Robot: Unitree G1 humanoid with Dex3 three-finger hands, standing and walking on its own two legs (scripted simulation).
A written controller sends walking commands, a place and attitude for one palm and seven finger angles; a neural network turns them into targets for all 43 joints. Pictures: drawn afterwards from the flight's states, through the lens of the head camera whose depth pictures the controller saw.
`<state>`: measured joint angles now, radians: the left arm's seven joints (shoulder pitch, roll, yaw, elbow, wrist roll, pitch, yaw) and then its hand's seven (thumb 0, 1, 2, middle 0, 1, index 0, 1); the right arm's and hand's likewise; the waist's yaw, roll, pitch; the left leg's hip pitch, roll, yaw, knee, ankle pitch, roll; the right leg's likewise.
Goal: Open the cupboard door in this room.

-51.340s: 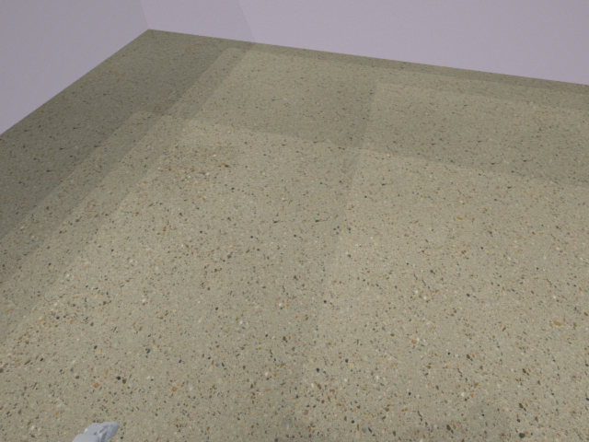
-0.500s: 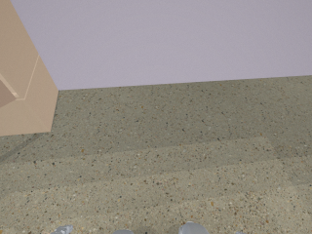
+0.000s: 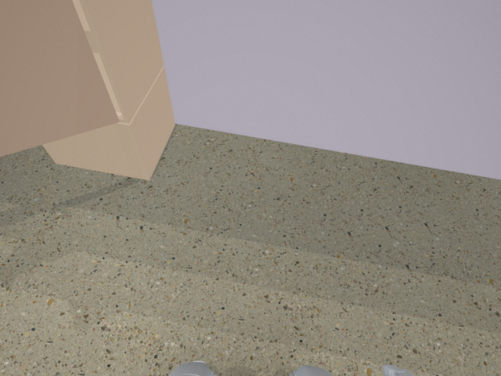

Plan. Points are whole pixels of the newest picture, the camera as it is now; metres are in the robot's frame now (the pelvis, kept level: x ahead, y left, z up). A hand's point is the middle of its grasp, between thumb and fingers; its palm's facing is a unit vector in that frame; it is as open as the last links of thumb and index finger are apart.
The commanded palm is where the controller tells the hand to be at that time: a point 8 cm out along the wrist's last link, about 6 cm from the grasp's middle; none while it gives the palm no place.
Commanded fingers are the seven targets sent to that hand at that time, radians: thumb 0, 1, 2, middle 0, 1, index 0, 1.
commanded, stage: turn to face it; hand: left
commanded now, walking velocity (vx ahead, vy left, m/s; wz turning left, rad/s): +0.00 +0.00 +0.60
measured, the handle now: out of the picture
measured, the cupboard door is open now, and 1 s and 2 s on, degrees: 39 39 39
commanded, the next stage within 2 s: take the last steps up to it in 0.68 s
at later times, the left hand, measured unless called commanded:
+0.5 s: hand out of the picture +0.02 +0.19 -0.15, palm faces +0.31 -0.92 -0.23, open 7.4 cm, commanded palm none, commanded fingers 0.00 0.90 0.90 -0.20 -0.30 -0.20 -0.30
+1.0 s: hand out of the picture -0.02 +0.18 -0.14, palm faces +0.49 -0.84 -0.22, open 7.4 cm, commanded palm none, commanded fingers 0.00 0.90 0.90 -0.20 -0.30 -0.20 -0.30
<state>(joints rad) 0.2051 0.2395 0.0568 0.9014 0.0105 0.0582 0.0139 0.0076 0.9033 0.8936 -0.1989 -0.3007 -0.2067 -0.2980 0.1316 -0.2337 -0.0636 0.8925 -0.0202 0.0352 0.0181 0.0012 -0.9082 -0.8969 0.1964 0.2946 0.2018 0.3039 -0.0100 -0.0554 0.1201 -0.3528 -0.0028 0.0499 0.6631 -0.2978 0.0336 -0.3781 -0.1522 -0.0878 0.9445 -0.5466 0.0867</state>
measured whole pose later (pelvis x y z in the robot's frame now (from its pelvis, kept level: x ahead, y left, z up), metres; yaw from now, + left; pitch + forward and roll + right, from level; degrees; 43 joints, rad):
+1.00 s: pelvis +0.03 +0.00 +0.02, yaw +27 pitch +0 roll +1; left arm 0.27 0.18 0.05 0.97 0.02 -0.02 0.01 0.01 0.91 0.89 -0.20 -0.30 -0.20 -0.30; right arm 0.19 -0.22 -0.07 1.00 -0.02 0.07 0.03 0.00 -0.91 -0.90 0.20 0.29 0.20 0.30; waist 0.01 0.01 0.05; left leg -0.46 0.01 0.02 1.01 -0.38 -0.03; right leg -0.15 -0.09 -0.11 0.43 -0.28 0.03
